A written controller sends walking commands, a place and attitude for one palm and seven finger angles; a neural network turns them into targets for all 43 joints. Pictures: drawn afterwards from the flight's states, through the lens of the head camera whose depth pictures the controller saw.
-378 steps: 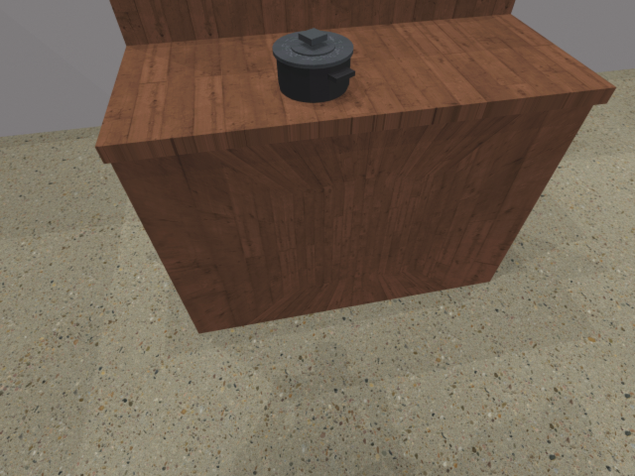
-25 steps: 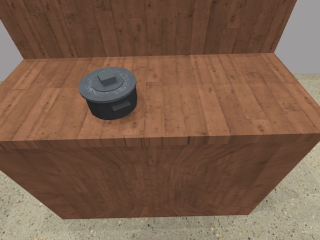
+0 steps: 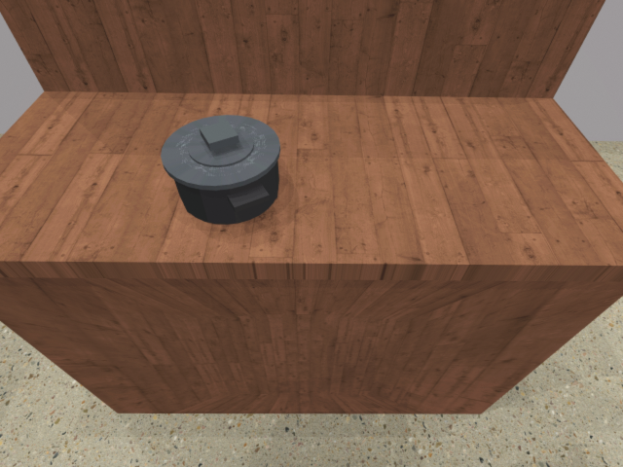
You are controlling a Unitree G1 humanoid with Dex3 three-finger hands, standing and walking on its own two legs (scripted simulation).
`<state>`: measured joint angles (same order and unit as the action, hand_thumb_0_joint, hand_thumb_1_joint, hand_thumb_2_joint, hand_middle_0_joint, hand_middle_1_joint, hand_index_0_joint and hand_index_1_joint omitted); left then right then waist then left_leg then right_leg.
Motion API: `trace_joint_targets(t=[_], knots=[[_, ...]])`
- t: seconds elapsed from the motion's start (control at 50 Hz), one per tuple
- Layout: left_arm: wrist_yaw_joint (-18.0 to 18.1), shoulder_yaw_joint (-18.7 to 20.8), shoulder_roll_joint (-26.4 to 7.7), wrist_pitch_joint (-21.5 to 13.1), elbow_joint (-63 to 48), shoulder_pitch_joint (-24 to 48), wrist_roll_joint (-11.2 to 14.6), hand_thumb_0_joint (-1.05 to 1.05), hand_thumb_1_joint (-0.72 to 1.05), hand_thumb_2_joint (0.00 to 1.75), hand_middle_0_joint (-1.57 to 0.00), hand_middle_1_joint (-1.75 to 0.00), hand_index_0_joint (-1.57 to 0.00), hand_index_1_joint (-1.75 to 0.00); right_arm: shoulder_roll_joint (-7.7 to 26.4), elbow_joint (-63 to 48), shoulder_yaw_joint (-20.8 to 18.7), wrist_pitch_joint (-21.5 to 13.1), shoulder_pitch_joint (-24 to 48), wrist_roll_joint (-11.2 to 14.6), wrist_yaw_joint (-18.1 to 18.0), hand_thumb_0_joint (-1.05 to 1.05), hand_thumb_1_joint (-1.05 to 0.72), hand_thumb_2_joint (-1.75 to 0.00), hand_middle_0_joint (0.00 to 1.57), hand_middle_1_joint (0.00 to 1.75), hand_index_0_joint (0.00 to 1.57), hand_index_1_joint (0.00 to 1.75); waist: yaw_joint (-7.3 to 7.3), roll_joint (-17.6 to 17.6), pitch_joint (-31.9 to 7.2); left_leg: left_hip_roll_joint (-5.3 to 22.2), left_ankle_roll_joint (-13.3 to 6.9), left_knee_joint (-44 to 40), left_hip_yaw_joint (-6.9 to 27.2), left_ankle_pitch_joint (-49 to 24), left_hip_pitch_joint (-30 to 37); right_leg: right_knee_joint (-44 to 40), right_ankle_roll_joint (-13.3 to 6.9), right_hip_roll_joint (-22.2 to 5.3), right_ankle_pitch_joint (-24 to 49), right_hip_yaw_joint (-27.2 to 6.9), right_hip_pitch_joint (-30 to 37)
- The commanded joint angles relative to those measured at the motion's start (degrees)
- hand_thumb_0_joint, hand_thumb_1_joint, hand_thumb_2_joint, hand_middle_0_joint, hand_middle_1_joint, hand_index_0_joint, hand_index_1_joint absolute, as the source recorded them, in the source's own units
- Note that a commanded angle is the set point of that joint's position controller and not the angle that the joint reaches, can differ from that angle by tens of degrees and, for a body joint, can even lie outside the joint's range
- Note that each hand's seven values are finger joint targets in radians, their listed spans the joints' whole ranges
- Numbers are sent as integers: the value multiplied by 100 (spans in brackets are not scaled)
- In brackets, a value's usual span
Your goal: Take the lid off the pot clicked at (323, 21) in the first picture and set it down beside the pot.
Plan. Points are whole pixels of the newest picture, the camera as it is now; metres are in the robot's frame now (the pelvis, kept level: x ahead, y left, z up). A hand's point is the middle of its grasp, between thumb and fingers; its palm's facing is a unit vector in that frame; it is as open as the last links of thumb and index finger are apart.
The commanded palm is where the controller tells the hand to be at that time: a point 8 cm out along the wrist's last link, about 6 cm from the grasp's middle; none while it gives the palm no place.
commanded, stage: look again from close up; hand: left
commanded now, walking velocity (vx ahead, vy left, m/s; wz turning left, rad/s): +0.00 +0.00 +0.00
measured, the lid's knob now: (219, 135) +0.51 +0.16 +0.16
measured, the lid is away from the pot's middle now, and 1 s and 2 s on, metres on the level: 0.00 0.00 0.00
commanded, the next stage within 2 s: lift the closed hand beside the body in 0.60 s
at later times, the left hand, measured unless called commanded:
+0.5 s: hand out of the picture +0.03 +0.22 -0.17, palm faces -0.01 -0.97 -0.24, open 7.4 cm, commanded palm none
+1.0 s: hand (138, 456) +0.14 +0.21 -0.02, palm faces +0.18 -0.93 -0.31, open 5.6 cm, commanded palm +0.09 +0.26 +0.02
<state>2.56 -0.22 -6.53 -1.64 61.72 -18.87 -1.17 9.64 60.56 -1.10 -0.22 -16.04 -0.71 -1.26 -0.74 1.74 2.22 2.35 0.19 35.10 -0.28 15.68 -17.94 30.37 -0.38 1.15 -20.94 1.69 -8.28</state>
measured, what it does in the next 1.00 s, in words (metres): stands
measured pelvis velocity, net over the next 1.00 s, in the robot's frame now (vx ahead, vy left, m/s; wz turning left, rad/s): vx -0.01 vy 0.00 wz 0.00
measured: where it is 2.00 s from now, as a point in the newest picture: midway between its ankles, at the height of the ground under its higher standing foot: outside the picture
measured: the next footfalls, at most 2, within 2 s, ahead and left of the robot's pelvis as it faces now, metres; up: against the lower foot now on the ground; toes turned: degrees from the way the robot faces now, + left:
none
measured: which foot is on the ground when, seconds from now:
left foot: down 0.00-1.00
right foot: down 0.00-1.00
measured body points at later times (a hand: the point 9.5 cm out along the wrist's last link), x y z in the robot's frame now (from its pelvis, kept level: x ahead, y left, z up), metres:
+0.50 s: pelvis +0.01 +0.03 +0.00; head +0.03 +0.03 +0.45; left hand +0.03 +0.27 -0.15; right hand +0.06 -0.21 -0.15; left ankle +0.03 +0.12 -0.73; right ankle -0.05 -0.12 -0.73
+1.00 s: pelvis -0.01 +0.00 +0.01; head -0.03 -0.01 +0.46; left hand +0.13 +0.26 +0.00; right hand +0.18 -0.22 -0.06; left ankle +0.03 +0.12 -0.73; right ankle -0.05 -0.12 -0.73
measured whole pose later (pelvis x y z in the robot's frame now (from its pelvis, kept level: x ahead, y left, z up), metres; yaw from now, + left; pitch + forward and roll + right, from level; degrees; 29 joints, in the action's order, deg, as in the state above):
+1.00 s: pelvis -0.01 +0.00 +0.01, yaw +0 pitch -2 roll +0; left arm 4.3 4.4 -12.1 -0.4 4.9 -30.1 0.4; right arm 11.3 35.8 -1.1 -8.8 -9.2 1.3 -1.3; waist 0.1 2.0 -1.5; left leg 0.5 -0.3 26.9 -1.5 11.0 -14.3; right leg 26.5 0.5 -0.8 -18.0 0.8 -6.9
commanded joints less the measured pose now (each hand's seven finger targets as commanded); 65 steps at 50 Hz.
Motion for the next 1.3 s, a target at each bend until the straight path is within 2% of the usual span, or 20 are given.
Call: trace_joint_targets(t=[0.0, 0.1, 0.14, 0.2, 0.42, 0.66, 0.68, 0.7, 0.72, 0.74, 0.76, 0.78, 0.82, 0.84, 0.92, 1.04, 1.1, 1.16, 1.22, 1.28], knots=[[87, 140, -687, 1, -407, -362, 21, 0, 90, 90, -20, -30, -20, -30, 504, -403, -35, -146, -248, 4, -12, 0, -90, -90, 20, 30, 20, 30, 70, 329, -15, 490, -370, -656, 663, -1505, 241, -324, -248, -353, 639, -327, -510], [64, 118, -781, 50, -498, -295, 16, 0, 90, 90, -20, -30, -20, -30, 612, -569, -47, -122, -41, 11, -7, 0, -90, -90, 20, 30, 20, 30, 68, -233, 217, 345, -308, -747, 549, -797, 150, -467, -236, -417, 554, -466, -638], [41, 147, -885, 89, -575, -228, 31, 0, 90, 90, -20, -30, -20, -30, 704, -601, -54, -136, -2, 3, -10, 0, -90, -90, 20, 30, 20, 30, 97, 295, 44, 426, -352, -956, 717, -777, 288, -294, -185, -348, 401, -322, -623], [40, 123, -924, 87, -568, -268, 22, 0, 90, 90, -20, -30, -20, -30, 722, -612, -54, -138, 121, 21, -3, 0, -90, -90, 20, 30, 20, 30, 135, 19, 45, 409, -357, -1003, 665, -796, 277, -396, -149, -393, 499, -364, -554], [5, 152, -1166, 86, -610, -117, 44, 0, 90, 90, -20, -30, -20, -30, 767, -525, -77, -165, 256, 43, -4, 0, -90, -90, 20, 30, 20, 30, 142, -113, -288, 363, -332, -955, 511, -1366, 720, -440, -76, -525, 1072, -393, -436], [-2, 152, -1175, 90, -498, -29, 44, 0, 90, 90, -20, -30, -20, -30, 743, -345, -74, -148, 332, 52, -9, 0, -90, -90, 20, 30, 20, 30, 119, -148, -120, 291, -270, -962, 412, -1133, 654, -591, -95, -610, 1126, -513, -454], [183, 127, -988, -37, -350, -369, -64, 0, 90, 90, -20, -30, -20, -30, 894, -607, -65, -155, 428, 50, 12, 0, -90, -90, 20, 30, 20, 30, 135, 27, -277, 429, -170, -32, 306, -2398, 827, -687, -66, -782, 2444, -761, -520], [304, 605, -2289, -862, -7548, 3061, 540, 0, 90, 90, -24, -35, -24, -35, 1268, -2217, -112, -1161, 78, 378, 30, 0, -90, -90, 20, 30, 20, 30, 216, 967, -2795, -63, 77, -974, 521, -2850, 2219, -287, -143, -412, 2491, -97, 22], [741, 944, -2663, -563, -7416, 1699, 347, 0, 90, 90, -29, -40, -29, -40, 942, -2028, 48, -1589, 538, 376, -156, 0, -90, -90, 20, 30, 20, 30, 231, 1345, -2557, 15, 102, -779, 315, -2936, 2607, -150, -197, -239, 2044, -28, -284], [796, 327, -1429, 70, -6904, -276, 214, 0, 90, 90, -33, -44, -33, -44, 878, -2152, 24, -1740, 639, 388, -166, 0, -90, -90, 20, 30, 20, 30, 287, 1722, -2257, -2, 155, -1079, 393, -2949, 2407, -280, -209, -240, 1538, 87, -366], [832, 299, -810, 452, -5643, -1201, 164, 0, 90, 90, -38, -49, -38, -49, 794, -1898, 16, -1719, 832, 334, -130, 0, -90, -90, 20, 30, 20, 30, 294, 1128, -1444, -70, 77, -1091, 332, -2817, 1986, -517, -158, -222, 1620, 233, -241], [765, 311, -602, 582, -4825, -1675, 66, 0, 90, 90, -42, -54, -42, -54, 839, -2047, -133, -1600, 824, 262, -70, 0, -90, -90, 20, 30, 20, 30, 293, 187, -660, -83, 24, -1123, 293, -2458, 1408, -727, -90, -177, 1697, 370, -450], [545, 639, -652, 493, -4209, -2356, -11, 0, 90, 90, -51, -64, -51, -64, 935, -2411, -373, -1281, 1028, 234, 21, 0, -90, -90, 20, 30, 20, 30, 339, -1069, 21, -50, -45, -1145, 205, -1837, 733, -871, -56, -123, 1705, 444, -624], [415, 616, -677, 386, -4441, -2502, -27, 0, 90, 90, -55, -68, -55, -68, 927, -2653, -370, -1159, 1111, 225, 42, 0, -90, -90, 20, 30, 20, 30, 364, -1120, 140, -85, -18, -1171, 110, -1545, 595, -879, -56, -115, 1501, 413, -705], [282, 1222, -1585, -172, -6775, -1698, 184, 0, 90, 90, -73, -88, -73, -88, 847, -3381, -249, -1100, 1261, 216, -40, 0, -90, -90, 20, 30, 20, 30, 356, -122, -233, -155, -56, -1225, -78, -756, 881, -1098, -23, -186, 924, 199, -673], [187, 1031, -1381, -425, -7469, -1082, 295, 0, 90, 90, -99, -116, -99, -116, 819, -3675, -125, -1015, 1163, 128, -236, 0, -90, -90, 20, 30, 20, 30, 155, -195, -104, -246, -172, -1088, -199, -365, 1124, -1456, 57, -168, 508, 48, -1040], [193, 1087, -1492, -531, -8285, -1040, 327, 0, 90, 90, -112, -131, -112, -131, 806, -3728, -60, -1106, 1148, 73, -313, 0, -90, -90, 20, 30, 20, 30, 241, 251, -373, -262, -202, -1107, -195, -616, 1488, -1466, 21, -179, 720, -4, -802], [206, 1215, -1544, -510, -8360, -1251, 348, 0, 90, 90, -126, -145, -126, -145, 815, -3694, -62, -1133, 1182, 61, -355, 0, -90, -90, 20, 30, 20, 30, 266, -46, -273, -251, -218, -1123, -181, -674, 1531, -1528, 36, -164, 792, 30, -766], [219, 1565, -1815, -536, -8666, -1530, 334, 0, 90, 90, -130, -150, -130, -150, 815, -3651, -65, -1152, 1263, 47, -358, 0, -90, -90, 20, 30, 20, 30, 384, 26, -367, -259, -210, -1145, -170, -881, 1589, -1518, 29, -146, 1012, 33, -577], [193, 1479, -1703, -571, -9049, -1697, 337, 0, 90, 90, -130, -150, -130, -150, 737, -3648, -24, -1206, 1329, 41, -370, 0, -90, -90, 20, 30, 20, 30, 423, 121, -328, -233, -217, -1218, -134, -1034, 1611, -1438, 20, -149, 1188, 56, -434]])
